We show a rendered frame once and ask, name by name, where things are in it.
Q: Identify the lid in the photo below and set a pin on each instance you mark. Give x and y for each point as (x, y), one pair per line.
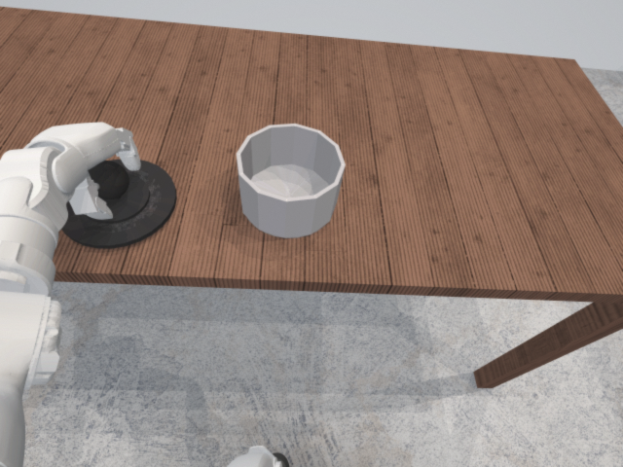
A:
(141, 211)

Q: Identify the knob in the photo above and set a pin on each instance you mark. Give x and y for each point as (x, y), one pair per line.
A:
(112, 179)

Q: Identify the left robot upper arm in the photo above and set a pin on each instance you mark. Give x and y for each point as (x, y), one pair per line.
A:
(29, 352)

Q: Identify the left robot shin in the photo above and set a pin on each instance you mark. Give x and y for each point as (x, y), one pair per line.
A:
(260, 449)

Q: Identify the table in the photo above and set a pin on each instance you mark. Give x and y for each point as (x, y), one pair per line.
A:
(468, 173)

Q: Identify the robot left forearm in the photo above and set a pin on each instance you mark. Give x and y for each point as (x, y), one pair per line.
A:
(36, 182)

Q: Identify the pot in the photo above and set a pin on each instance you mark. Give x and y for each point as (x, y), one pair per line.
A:
(289, 179)

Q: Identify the left robot hand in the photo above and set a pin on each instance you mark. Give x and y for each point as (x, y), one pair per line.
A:
(96, 142)

